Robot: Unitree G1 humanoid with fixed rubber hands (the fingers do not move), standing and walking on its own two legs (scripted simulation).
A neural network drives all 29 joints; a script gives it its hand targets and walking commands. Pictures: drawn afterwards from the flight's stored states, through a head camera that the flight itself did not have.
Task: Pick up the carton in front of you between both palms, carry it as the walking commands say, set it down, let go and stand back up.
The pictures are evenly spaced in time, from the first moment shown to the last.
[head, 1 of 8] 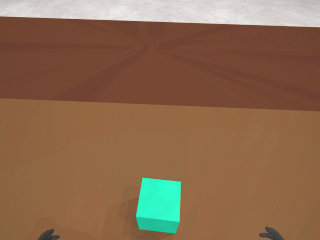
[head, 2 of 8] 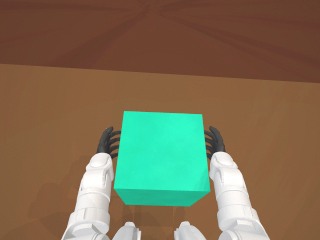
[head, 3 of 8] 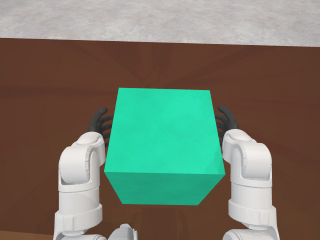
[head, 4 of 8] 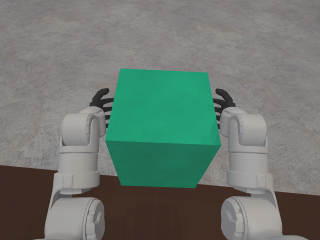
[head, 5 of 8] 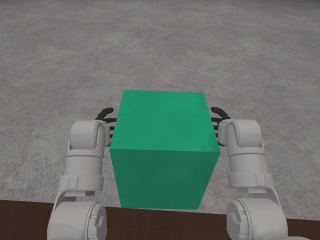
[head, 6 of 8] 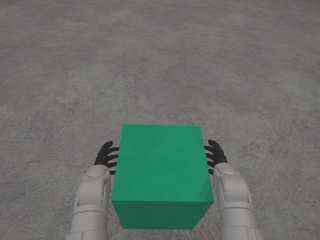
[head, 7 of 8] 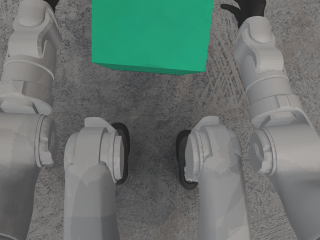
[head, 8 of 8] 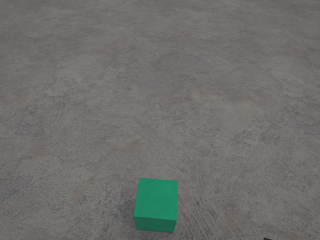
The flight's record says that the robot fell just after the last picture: no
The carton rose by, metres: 0.69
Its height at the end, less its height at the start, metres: -0.45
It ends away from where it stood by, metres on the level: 5.35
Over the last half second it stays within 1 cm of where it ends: yes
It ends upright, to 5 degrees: yes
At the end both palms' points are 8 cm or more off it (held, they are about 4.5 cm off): yes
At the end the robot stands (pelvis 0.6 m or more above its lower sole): yes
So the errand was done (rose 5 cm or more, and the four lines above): yes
